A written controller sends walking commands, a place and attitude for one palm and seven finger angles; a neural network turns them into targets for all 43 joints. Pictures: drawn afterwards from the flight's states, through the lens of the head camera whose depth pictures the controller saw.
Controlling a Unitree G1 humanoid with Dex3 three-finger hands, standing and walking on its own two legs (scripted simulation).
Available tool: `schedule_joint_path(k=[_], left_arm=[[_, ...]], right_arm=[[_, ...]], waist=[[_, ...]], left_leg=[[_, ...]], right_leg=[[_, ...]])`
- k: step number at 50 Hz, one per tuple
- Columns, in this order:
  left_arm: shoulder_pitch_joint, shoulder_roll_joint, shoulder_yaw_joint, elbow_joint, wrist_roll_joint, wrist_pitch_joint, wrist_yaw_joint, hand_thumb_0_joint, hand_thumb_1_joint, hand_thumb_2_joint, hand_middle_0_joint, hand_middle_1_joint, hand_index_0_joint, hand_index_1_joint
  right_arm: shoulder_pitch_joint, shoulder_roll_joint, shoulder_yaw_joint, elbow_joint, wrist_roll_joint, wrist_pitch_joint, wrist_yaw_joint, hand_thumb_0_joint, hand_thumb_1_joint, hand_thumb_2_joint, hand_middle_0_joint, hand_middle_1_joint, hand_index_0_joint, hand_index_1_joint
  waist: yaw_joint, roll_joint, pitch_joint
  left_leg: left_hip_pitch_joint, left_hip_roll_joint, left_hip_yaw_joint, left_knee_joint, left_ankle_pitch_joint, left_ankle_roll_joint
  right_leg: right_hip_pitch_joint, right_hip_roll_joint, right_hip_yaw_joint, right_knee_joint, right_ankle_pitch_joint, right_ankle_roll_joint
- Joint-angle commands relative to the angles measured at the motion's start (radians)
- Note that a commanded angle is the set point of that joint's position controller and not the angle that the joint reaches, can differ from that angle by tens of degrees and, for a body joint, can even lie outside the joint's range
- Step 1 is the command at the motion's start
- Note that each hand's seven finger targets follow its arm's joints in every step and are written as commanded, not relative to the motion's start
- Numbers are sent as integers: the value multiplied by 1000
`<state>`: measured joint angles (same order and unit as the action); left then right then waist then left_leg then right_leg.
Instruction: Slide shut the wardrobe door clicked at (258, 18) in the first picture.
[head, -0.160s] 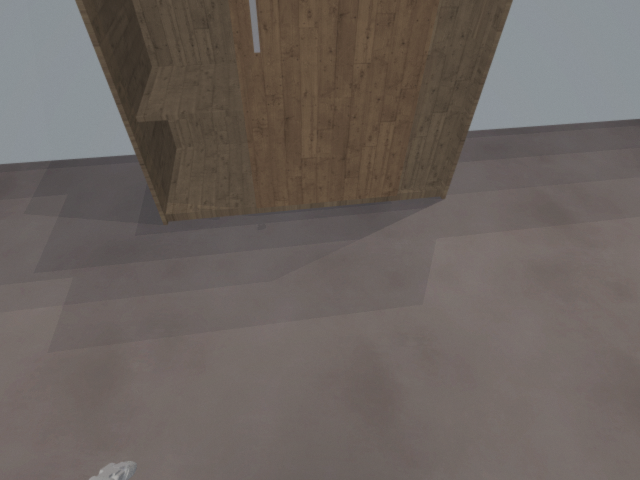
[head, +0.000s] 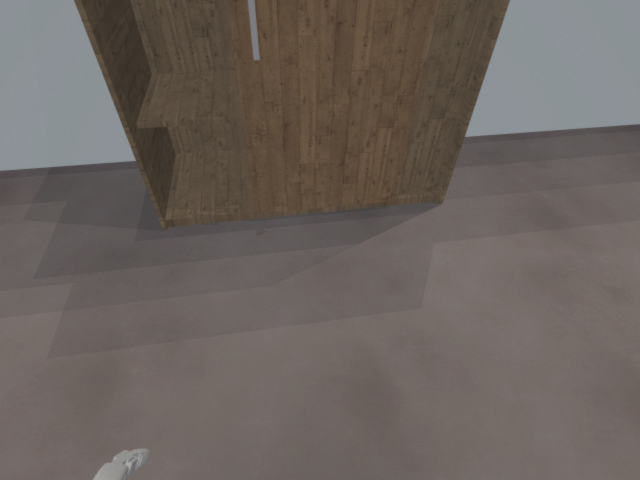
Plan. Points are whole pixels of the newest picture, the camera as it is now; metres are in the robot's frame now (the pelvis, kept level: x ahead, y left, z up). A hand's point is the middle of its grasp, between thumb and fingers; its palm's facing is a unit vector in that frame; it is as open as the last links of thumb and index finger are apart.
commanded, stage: stand and wait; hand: right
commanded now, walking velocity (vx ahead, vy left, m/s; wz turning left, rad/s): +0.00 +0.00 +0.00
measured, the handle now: out of the picture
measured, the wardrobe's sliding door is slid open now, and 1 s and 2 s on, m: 0.40 0.40 0.40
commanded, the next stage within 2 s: look at it before walking up in 0.66 s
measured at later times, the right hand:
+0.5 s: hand out of the picture +0.06 -0.24 -0.15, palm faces -0.04 +0.94 -0.34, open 7.4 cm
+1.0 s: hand out of the picture +0.07 -0.23 -0.15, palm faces -0.04 +0.94 -0.33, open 7.4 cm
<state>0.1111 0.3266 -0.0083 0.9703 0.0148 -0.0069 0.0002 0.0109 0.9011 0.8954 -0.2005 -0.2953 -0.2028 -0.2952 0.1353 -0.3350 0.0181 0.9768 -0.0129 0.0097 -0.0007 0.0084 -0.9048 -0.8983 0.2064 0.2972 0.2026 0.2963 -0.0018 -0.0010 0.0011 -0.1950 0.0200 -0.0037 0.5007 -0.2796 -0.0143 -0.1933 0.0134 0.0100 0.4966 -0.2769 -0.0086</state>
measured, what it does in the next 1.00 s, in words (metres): stands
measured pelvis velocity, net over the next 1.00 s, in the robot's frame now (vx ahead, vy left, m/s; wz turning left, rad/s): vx -0.01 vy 0.01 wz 0.01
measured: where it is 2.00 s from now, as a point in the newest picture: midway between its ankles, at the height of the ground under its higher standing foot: outside the picture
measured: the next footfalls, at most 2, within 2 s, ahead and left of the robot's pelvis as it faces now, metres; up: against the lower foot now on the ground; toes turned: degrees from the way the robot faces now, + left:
left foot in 1.84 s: +0.15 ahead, +0.17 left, +0.00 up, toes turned +17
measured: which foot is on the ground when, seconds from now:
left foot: down 0.00-1.00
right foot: down 0.00-1.00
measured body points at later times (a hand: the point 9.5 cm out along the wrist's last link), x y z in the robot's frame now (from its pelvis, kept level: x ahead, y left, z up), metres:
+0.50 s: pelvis -0.01 +0.01 +0.01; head -0.01 +0.01 +0.45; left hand +0.06 +0.31 -0.13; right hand +0.06 -0.29 -0.13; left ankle -0.01 +0.13 -0.74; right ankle -0.01 -0.12 -0.74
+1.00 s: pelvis -0.01 +0.01 +0.01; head -0.01 +0.01 +0.46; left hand +0.06 +0.31 -0.12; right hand +0.07 -0.28 -0.12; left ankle -0.01 +0.13 -0.74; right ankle -0.01 -0.12 -0.74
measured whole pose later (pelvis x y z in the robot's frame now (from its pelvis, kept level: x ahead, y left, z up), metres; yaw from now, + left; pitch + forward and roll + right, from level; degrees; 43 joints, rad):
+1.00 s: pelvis -0.01 +0.01 +0.01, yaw +0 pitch -2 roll +0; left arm 0.13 0.34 -0.01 1.10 0.01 -0.01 0.00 0.01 0.90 0.90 -0.20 -0.30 -0.20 -0.30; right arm 0.14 -0.33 0.01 1.08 -0.01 0.00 0.00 0.01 -0.90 -0.90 0.21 0.30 0.20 0.30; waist 0.00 0.00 0.02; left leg -0.16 -0.01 0.00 0.40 -0.21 0.01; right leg -0.16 -0.01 0.01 0.40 -0.20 0.02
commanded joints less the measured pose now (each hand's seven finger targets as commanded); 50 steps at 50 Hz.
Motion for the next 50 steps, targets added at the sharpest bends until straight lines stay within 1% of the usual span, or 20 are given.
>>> schedule_joint_path(k=[1, 3, 8, 11, 14, 15, 17, 19, 22, 23, 26, 27, 28, 32, 33, 34, 37, 39, 45, 50], left_arm=[[-53, 207, 57, -53, 2, -27, 12, 0, 900, 900, -200, -300, -200, -300], [-52, 207, 56, -47, 1, -27, 12, 0, 900, 900, -200, -300, -200, -300], [-55, 205, 55, -28, 0, -26, 12, 0, 900, 900, -200, -300, -200, -300], [-53, 207, 52, -12, 0, -27, 12, 0, 900, 900, -200, -300, -200, -300], [-47, 207, 51, 1, -2, -25, 12, 0, 900, 900, -200, -300, -200, -300], [-48, 210, 50, 4, -2, -25, 11, 0, 900, 900, -200, -300, -200, -300], [-42, 210, 50, 13, -3, -23, 11, 0, 900, 900, -200, -300, -200, -300], [-39, 212, 48, 23, -3, -23, 10, 0, 900, 900, -200, -300, -200, -300], [-33, 214, 47, 33, -4, -23, 10, 0, 900, 900, -200, -300, -200, -300], [-28, 213, 46, 37, -4, -23, 9, 0, 900, 900, -200, -300, -200, -300], [-26, 214, 46, 49, -4, -26, 10, 0, 900, 900, -200, -300, -200, -300], [-26, 214, 46, 49, -6, -24, 9, 0, 900, 900, -200, -300, -200, -300], [-25, 215, 46, 51, -5, -24, 10, 0, 900, 900, -200, -300, -200, -300], [-25, 214, 46, 60, -6, -25, 10, 0, 900, 900, -200, -300, -200, -300], [-22, 213, 45, 61, -5, -25, 10, 0, 900, 900, -200, -300, -200, -300], [-23, 215, 44, 63, -5, -26, 10, 0, 900, 900, -200, -300, -200, -300], [-24, 213, 45, 66, -6, -23, 9, 0, 900, 900, -200, -300, -200, -300], [-24, 212, 44, 67, -5, -25, 10, 0, 900, 900, -200, -300, -200, -300], [-27, 209, 45, 67, -5, -23, 9, 0, 900, 900, -200, -300, -200, -300], [-27, 213, 44, 69, -5, -26, 10, 0, 900, 900, -200, -300, -200, -300]], right_arm=[[-47, -209, -54, -63, 2, -31, -11, 0, -900, -900, 200, 300, 200, 300], [-46, -209, -54, -55, 2, -33, -12, 0, -900, -900, 200, 300, 200, 300], [-42, -207, -55, -39, 2, -32, -10, 0, -900, -900, 200, 300, 200, 300], [-40, -207, -55, -27, 3, -33, -10, 0, -900, -900, 200, 300, 200, 300], [-40, -208, -54, -16, 3, -33, -10, 0, -900, -900, 200, 300, 200, 300], [-38, -209, -53, -11, 4, -32, -9, 0, -900, -900, 200, 300, 200, 300], [-38, -211, -54, -5, 3, -32, -9, 0, -900, -900, 200, 300, 200, 300], [-37, -211, -52, 3, 4, -31, -8, 0, -900, -900, 200, 300, 200, 300], [-37, -214, -53, 12, 3, -33, -8, 0, -900, -900, 200, 300, 200, 300], [-37, -214, -53, 14, 4, -32, -8, 0, -900, -900, 200, 300, 200, 300], [-34, -212, -52, 23, 4, -34, -8, 0, -900, -900, 200, 300, 200, 300], [-33, -215, -52, 23, 4, -35, -9, 0, -900, -900, 200, 300, 200, 300], [-36, -213, -51, 26, 4, -34, -9, 0, -900, -900, 200, 300, 200, 300], [-33, -213, -51, 30, 4, -36, -10, 0, -900, -900, 200, 300, 200, 300], [-34, -213, -52, 32, 4, -37, -10, 0, -900, -900, 200, 300, 200, 300], [-37, -212, -52, 31, 5, -36, -10, 0, -900, -900, 200, 300, 200, 300], [-40, -213, -52, 32, 3, -35, -10, 0, -900, -900, 200, 300, 200, 300], [-40, -211, -51, 32, 3, -35, -10, 0, -900, -900, 200, 300, 200, 300], [-42, -210, -52, 32, 1, -35, -9, 0, -900, -900, 200, 300, 200, 300], [-38, -207, -52, 33, 2, -35, -8, 0, -900, -900, 200, 300, 200, 300]], waist=[[4, 9, -48], [5, 10, -57], [4, 2, -46], [3, -2, -44], [4, 9, -39], [2, -1, -31], [2, 13, -22], [2, 4, -19], [1, 17, -21], [2, 9, -22], [0, 4, -34], [0, 19, -34], [2, 18, -25], [-1, 13, -35], [2, 25, -40], [2, 15, -34], [0, 17, -14], [0, 5, -16], [1, 14, -1], [1, -3, -27]], left_leg=[[17, 92, -82, -89, 181, 48], [19, 95, -87, -95, 192, 49], [18, 96, -93, -115, 159, 49], [25, 96, -98, -125, 161, 50], [24, 98, -101, -137, 143, 50], [18, 97, -102, -140, 129, 50], [15, 96, -106, -151, 101, 51], [12, 96, -111, -159, 79, 50], [17, 98, -114, -165, 81, 52], [19, 99, -114, -168, 69, 51], [31, 101, -112, -165, 106, 52], [30, 99, -114, -166, 107, 51], [21, 101, -112, -168, 103, 51], [35, 101, -111, -165, 142, 51], [39, 102, -113, -166, 149, 51], [36, 103, -112, -165, 151, 51], [26, 98, -112, -174, 123, 50], [30, 98, -111, -173, 131, 49], [19, 99, -116, -191, 98, 47], [32, 97, -110, -182, 129, 47]], right_leg=[[15, -110, 91, -98, 220, -37], [24, -110, 90, -96, 225, -35], [21, -111, 90, -113, 190, -32], [22, -112, 91, -119, 190, -29], [20, -113, 93, -125, 175, -27], [20, -114, 93, -132, 164, -27], [12, -113, 96, -134, 145, -26], [13, -114, 98, -144, 130, -25], [11, -115, 98, -143, 135, -24], [8, -115, 99, -147, 127, -23], [19, -120, 99, -150, 155, -23], [22, -119, 99, -146, 154, -22], [21, -120, 97, -149, 151, -21], [30, -123, 96, -148, 178, -21], [32, -123, 94, -148, 181, -19], [32, -123, 94, -151, 182, -18], [23, -123, 95, -158, 163, -17], [27, -124, 97, -163, 172, -18], [24, -122, 97, -170, 147, -17], [41, -127, 98, -171, 172, -18]])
